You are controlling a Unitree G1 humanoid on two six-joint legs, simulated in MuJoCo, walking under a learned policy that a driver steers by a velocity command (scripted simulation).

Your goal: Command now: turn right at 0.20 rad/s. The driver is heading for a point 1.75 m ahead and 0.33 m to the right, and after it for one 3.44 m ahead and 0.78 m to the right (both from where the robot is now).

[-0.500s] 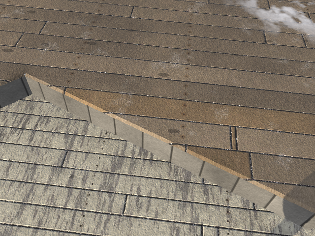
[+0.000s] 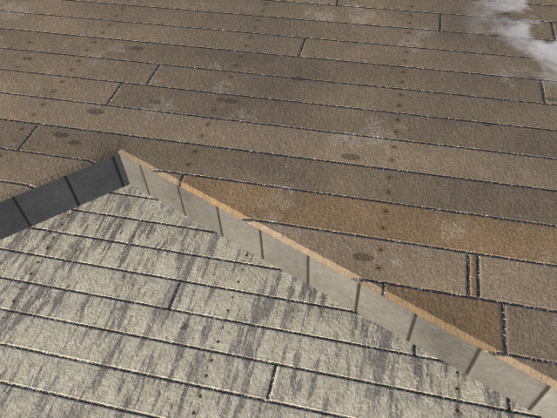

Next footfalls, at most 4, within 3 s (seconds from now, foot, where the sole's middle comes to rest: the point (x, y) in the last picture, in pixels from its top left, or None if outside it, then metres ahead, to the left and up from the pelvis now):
0.58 right None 0.04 -0.15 -0.78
1.06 left None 0.41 -0.13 -0.78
1.66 right None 0.50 -0.31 -0.78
2.12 left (353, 399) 0.55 -0.11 -0.78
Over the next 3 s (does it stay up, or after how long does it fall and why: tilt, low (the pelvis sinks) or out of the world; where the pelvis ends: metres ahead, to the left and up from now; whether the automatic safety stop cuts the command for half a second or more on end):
stays up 0.60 -0.40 0.03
